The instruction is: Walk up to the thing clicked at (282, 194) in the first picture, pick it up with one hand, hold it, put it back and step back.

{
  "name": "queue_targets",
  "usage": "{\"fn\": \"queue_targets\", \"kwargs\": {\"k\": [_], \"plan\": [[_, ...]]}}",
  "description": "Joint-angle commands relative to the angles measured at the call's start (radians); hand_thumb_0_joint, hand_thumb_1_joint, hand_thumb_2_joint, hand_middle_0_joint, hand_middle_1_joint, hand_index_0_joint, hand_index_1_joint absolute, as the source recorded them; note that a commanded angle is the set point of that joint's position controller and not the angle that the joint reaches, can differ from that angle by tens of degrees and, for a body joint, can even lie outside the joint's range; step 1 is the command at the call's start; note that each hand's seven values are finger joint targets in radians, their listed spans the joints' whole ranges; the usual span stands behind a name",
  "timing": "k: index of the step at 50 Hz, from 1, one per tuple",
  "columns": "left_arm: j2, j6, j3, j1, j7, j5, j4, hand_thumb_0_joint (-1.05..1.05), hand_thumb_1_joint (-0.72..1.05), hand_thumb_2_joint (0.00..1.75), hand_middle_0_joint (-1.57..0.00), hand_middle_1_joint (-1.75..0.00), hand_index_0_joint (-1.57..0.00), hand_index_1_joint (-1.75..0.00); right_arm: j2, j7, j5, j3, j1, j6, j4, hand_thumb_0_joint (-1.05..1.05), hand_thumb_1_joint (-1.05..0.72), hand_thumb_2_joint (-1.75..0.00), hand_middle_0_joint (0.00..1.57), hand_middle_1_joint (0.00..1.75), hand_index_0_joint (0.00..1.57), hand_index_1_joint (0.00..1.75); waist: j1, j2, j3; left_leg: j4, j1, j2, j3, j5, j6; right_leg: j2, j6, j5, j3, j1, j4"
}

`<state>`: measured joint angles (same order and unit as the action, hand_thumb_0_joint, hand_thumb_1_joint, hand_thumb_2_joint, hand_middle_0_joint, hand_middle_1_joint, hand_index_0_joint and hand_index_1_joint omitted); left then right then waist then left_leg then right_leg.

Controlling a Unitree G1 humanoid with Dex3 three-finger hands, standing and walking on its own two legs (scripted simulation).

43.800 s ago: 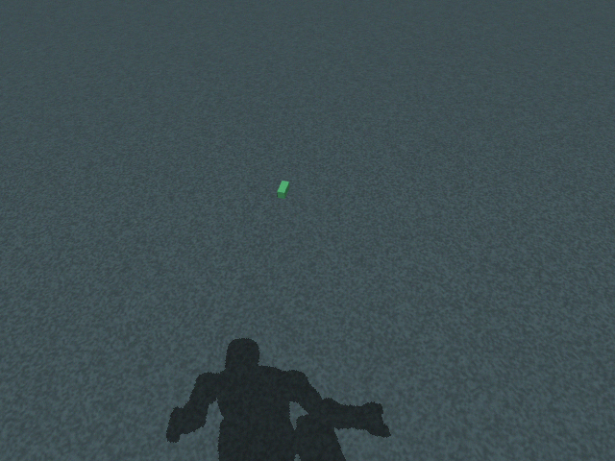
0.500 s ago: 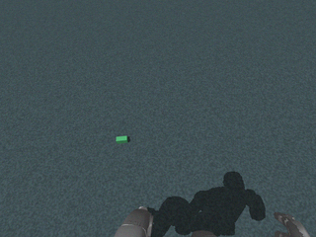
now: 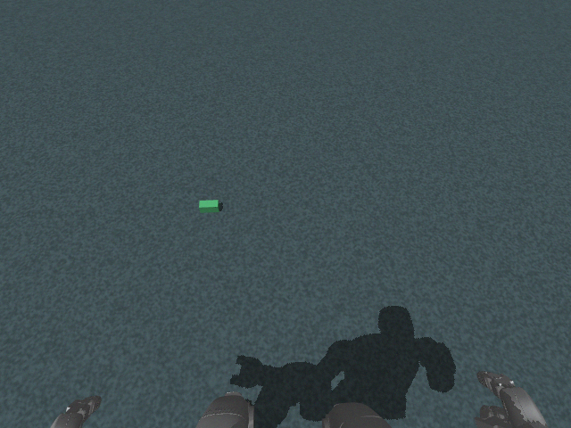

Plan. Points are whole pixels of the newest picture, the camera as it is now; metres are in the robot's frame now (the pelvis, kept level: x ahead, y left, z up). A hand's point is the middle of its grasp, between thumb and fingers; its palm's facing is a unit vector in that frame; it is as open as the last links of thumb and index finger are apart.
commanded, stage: step back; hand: left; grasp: from above
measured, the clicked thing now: (209, 206) +0.95 +0.31 -0.74
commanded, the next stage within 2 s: stand in 1.24 s
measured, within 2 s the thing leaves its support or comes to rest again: neither
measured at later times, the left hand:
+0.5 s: hand out of the picture -0.06 +0.28 -0.14, palm faces +0.08 -0.91 -0.40, open 7.4 cm
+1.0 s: hand out of the picture +0.00 +0.27 -0.15, palm faces +0.08 -0.93 -0.35, open 7.4 cm
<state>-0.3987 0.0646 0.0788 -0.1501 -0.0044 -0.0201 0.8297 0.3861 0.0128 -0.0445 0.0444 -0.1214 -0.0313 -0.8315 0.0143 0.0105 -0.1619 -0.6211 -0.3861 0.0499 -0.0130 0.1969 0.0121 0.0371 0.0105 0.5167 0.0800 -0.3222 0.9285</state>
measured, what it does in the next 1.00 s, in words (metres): steps on the spot: right foot, then left foot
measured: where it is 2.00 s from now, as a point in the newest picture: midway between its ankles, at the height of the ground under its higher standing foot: outside the picture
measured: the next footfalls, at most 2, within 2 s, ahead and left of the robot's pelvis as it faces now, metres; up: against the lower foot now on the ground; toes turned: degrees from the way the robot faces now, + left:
right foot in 0.06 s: -0.02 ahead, -0.14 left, +0.00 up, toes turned +3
left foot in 0.36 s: -0.01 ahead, +0.12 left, +0.00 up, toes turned +5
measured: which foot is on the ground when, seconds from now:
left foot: down 0.00-0.08, up 0.10-0.34, down 0.36-1.00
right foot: up 0.00-0.04, down 0.06-1.00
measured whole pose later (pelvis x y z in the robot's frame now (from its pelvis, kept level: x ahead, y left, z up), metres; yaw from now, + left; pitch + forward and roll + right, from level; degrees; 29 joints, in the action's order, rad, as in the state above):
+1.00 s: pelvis -0.06 +0.00 +0.01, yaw +4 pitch -2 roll +0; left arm -0.38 -0.01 0.04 -0.15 0.01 -0.01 1.03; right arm 0.35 -0.01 -0.03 0.04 -0.13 0.02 -1.04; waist 0.02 0.02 -0.07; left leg -0.59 -0.26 0.02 -0.02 0.29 0.00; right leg -0.02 0.02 0.33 0.00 -0.20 0.57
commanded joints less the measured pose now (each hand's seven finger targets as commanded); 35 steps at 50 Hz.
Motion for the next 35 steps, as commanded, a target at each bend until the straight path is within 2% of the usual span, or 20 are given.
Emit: {"fn": "queue_targets", "kwargs": {"k": [1,2,3,4,5,7,8,13,15,17,18,19,20,23,26,30,31,32,33,35], "plan": [[-0.153,-0.039,0.042,-0.145,-0.007,-0.004,0.002,0.00,0.90,0.90,-0.20,-0.30,-0.20,-0.30,0.287,0.009,0.015,0.076,0.011,-0.007,0.064,0.00,-0.90,-0.90,0.20,0.30,0.20,0.30,0.023,-0.228,0.275,0.095,0.156,0.181,0.193,-0.138,0.167,-0.006,-0.029,-0.188,-0.113,0.140,-0.450],[-0.177,-0.047,0.051,-0.174,-0.009,-0.013,0.025,0.00,0.90,0.90,-0.20,-0.30,-0.20,-0.30,0.261,0.005,0.019,0.067,0.010,-0.012,0.063,0.00,-0.90,-0.90,0.20,0.30,0.20,0.30,0.031,-0.169,0.269,0.043,0.067,0.139,0.171,-0.018,0.119,-0.013,-0.044,-0.204,-0.073,0.195,-0.497],[-0.243,-0.053,0.073,-0.161,-0.008,-0.029,0.019,0.00,0.90,0.90,-0.20,-0.30,-0.20,-0.30,0.199,0.002,0.023,0.051,-0.004,-0.012,0.075,0.00,-0.90,-0.90,0.20,0.30,0.20,0.30,0.020,0.010,0.208,-0.088,-0.154,0.020,0.134,0.194,0.053,-0.143,-0.091,-0.061,0.187,0.227,-0.548],[-0.362,-0.048,0.100,-0.087,-0.005,-0.028,-0.015,0.00,0.90,0.90,-0.20,-0.30,-0.20,-0.30,0.176,0.017,0.026,0.052,0.037,-0.010,0.093,0.00,-0.90,-0.90,0.20,0.30,0.20,0.30,0.055,0.243,0.157,-0.328,-0.168,-0.124,0.100,0.389,-0.008,-0.409,-0.246,0.024,0.456,-0.017,-0.669],[-0.391,-0.055,0.100,-0.001,-0.012,-0.028,-0.050,0.00,0.90,0.90,-0.20,-0.30,-0.20,-0.30,0.219,0.023,0.025,0.072,0.042,-0.015,0.084,0.00,-0.90,-0.90,0.20,0.30,0.20,0.30,0.041,0.223,0.082,-0.495,-0.109,-0.081,0.207,0.394,-0.028,-0.497,-0.317,0.055,0.549,-0.209,-0.706],[-0.280,-0.067,0.064,0.113,-0.024,-0.027,-0.069,0.00,0.90,0.90,-0.20,-0.30,-0.20,-0.30,0.229,0.012,0.037,0.071,-0.016,-0.011,0.037,0.00,-0.90,-0.90,0.20,0.30,0.20,0.30,-0.037,0.042,0.047,-0.591,-0.096,-0.124,0.215,0.256,-0.022,-0.329,-0.232,-0.120,0.253,-0.182,-0.577],[-0.251,-0.070,0.063,0.103,-0.024,-0.032,-0.055,0.00,0.90,0.90,-0.20,-0.30,-0.20,-0.30,0.214,0.009,0.037,0.066,-0.037,-0.004,0.022,0.00,-0.90,-0.90,0.20,0.30,0.20,0.30,-0.036,0.069,0.074,-0.562,-0.111,-0.137,0.175,0.227,-0.024,-0.269,-0.197,-0.153,0.171,-0.111,-0.541],[-0.268,-0.084,0.076,-0.036,-0.012,-0.038,-0.016,0.00,0.90,0.90,-0.20,-0.30,-0.20,-0.30,0.209,-0.010,0.011,0.060,-0.006,0.021,0.012,0.00,-0.90,-0.90,0.20,0.30,0.20,0.30,0.062,0.174,0.103,-0.244,-0.146,-0.074,0.086,0.308,-0.041,-0.279,-0.195,0.170,0.221,0.122,-0.565],[-0.285,-0.080,0.077,-0.024,-0.005,-0.033,-0.009,0.00,0.90,0.90,-0.20,-0.30,-0.20,-0.30,0.201,-0.018,0.008,0.062,-0.028,0.035,-0.015,0.00,-0.90,-0.90,0.20,0.30,0.20,0.30,0.050,0.202,0.099,-0.051,-0.007,-0.054,0.041,0.380,-0.030,-0.308,-0.204,0.184,0.227,0.050,-0.574],[-0.259,-0.067,0.054,0.001,-0.001,-0.025,-0.008,0.00,0.90,0.90,-0.20,-0.30,-0.20,-0.30,0.183,-0.018,0.013,0.071,-0.123,0.048,-0.076,0.00,-0.90,-0.90,0.20,0.30,0.20,0.30,-0.009,0.139,0.123,0.224,0.236,-0.090,-0.002,0.215,0.006,-0.246,-0.150,0.097,0.113,-0.043,-0.482],[-0.199,-0.064,0.032,-0.029,0.001,-0.024,-0.004,0.00,0.90,0.90,-0.20,-0.30,-0.20,-0.30,0.207,-0.014,0.004,0.085,-0.158,0.057,-0.098,0.00,-0.90,-0.90,0.20,0.30,0.20,0.30,-0.025,0.016,0.144,0.277,0.368,-0.045,0.119,0.222,0.027,-0.187,-0.111,0.053,0.041,-0.148,-0.338],[-0.134,-0.069,0.009,0.002,0.004,-0.001,-0.015,0.00,0.90,0.90,-0.20,-0.30,-0.20,-0.30,0.288,-0.010,-0.001,0.094,-0.139,0.063,-0.086,0.00,-0.90,-0.90,0.20,0.30,0.20,0.30,-0.039,-0.221,0.132,0.406,0.332,0.195,0.548,0.547,0.128,-0.058,-0.028,0.037,-0.076,-0.314,-0.154],[-0.229,-0.071,0.042,0.074,-0.004,-0.007,-0.002,0.00,0.90,0.90,-0.20,-0.30,-0.20,-0.30,0.357,-0.013,0.003,0.103,-0.116,0.064,-0.067,0.00,-0.90,-0.90,0.20,0.30,0.20,0.30,-0.065,-0.151,0.046,0.465,0.082,0.300,0.669,0.725,0.236,-0.083,-0.026,0.069,-0.022,-0.230,-0.042],[-0.191,-0.081,0.031,-0.002,0.014,0.006,0.042,0.00,0.90,0.90,-0.20,-0.30,-0.20,-0.30,0.248,-0.007,0.000,0.069,-0.027,0.087,-0.060,0.00,-0.90,-0.90,0.20,0.30,0.20,0.30,0.005,-0.095,0.056,0.376,0.136,0.173,0.397,0.414,0.154,-0.098,-0.037,-0.080,-0.017,-0.149,-0.071],[-0.189,-0.091,0.037,-0.014,0.021,-0.003,0.068,0.00,0.90,0.90,-0.20,-0.30,-0.20,-0.30,0.248,-0.016,-0.004,0.075,-0.061,0.079,-0.078,0.00,-0.90,-0.90,0.20,0.30,0.20,0.30,-0.026,-0.169,0.088,0.349,0.107,0.145,0.318,0.367,0.150,-0.063,-0.023,-0.051,-0.083,-0.029,-0.196],[-0.178,-0.110,0.042,-0.078,0.003,-0.014,0.114,0.00,0.90,0.90,-0.20,-0.30,-0.20,-0.30,0.190,-0.017,0.017,0.051,-0.036,0.050,-0.067,0.00,-0.90,-0.90,0.20,0.30,0.20,0.30,0.032,-0.077,0.114,0.141,-0.039,0.074,0.183,0.259,0.080,-0.014,-0.043,-0.211,-0.098,0.273,-0.515],[-0.212,-0.116,0.052,-0.107,-0.005,-0.024,0.118,0.00,0.90,0.90,-0.20,-0.30,-0.20,-0.30,0.152,-0.016,0.023,0.040,-0.033,0.051,-0.053,0.00,-0.90,-0.90,0.20,0.30,0.20,0.30,0.045,0.017,0.127,0.004,-0.148,0.017,0.142,0.266,0.044,-0.111,-0.081,-0.111,0.085,0.341,-0.564],[-0.291,-0.120,0.063,-0.127,-0.008,-0.024,0.122,0.00,0.90,0.90,-0.20,-0.30,-0.20,-0.30,0.126,-0.011,0.023,0.037,-0.018,0.050,-0.046,0.00,-0.90,-0.90,0.20,0.30,0.20,0.30,0.062,0.162,0.115,-0.181,-0.217,-0.097,0.078,0.362,0.013,-0.322,-0.172,0.140,0.402,0.276,-0.693],[-0.322,-0.123,0.071,-0.065,-0.003,-0.026,0.092,0.00,0.90,0.90,-0.20,-0.30,-0.20,-0.30,0.185,-0.003,0.016,0.054,-0.025,0.052,-0.061,0.00,-0.90,-0.90,0.20,0.30,0.20,0.30,0.047,0.120,0.063,-0.287,-0.165,-0.052,0.113,0.395,-0.003,-0.446,-0.270,0.164,0.496,0.140,-0.710],[-0.267,-0.133,0.058,-0.021,-0.007,-0.012,0.075,0.00,0.90,0.90,-0.20,-0.30,-0.20,-0.30,0.188,-0.008,0.020,0.056,-0.071,0.062,-0.085,0.00,-0.90,-0.90,0.20,0.30,0.20,0.30,0.018,0.041,0.047,-0.277,-0.153,-0.017,0.146,0.310,0.000,-0.387,-0.252,-0.035,0.358,0.144,-0.655]]}}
